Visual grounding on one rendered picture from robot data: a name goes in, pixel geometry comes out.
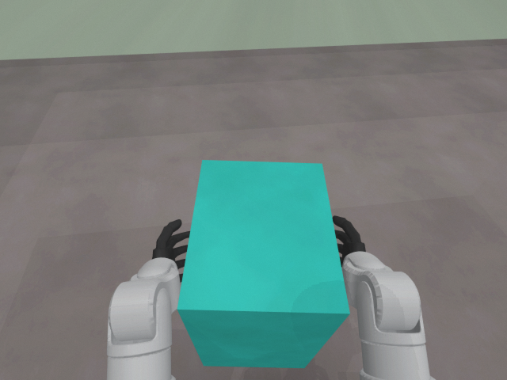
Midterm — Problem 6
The carton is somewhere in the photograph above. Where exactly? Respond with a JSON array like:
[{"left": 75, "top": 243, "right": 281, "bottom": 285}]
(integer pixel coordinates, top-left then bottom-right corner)
[{"left": 177, "top": 160, "right": 350, "bottom": 368}]

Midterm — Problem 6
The robot left forearm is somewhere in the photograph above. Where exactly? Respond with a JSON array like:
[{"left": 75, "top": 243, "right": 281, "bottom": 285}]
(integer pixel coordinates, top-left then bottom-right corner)
[{"left": 107, "top": 257, "right": 181, "bottom": 380}]

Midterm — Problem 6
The right robot hand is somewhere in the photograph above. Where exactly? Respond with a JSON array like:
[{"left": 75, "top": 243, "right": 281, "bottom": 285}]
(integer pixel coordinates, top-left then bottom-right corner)
[{"left": 333, "top": 215, "right": 366, "bottom": 266}]

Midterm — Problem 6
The robot right forearm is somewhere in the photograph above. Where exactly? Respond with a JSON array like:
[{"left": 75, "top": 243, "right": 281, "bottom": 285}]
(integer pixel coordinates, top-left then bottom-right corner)
[{"left": 342, "top": 251, "right": 436, "bottom": 380}]

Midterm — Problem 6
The left robot hand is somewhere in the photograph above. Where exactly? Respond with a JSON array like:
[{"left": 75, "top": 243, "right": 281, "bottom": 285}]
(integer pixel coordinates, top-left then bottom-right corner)
[{"left": 152, "top": 219, "right": 190, "bottom": 282}]

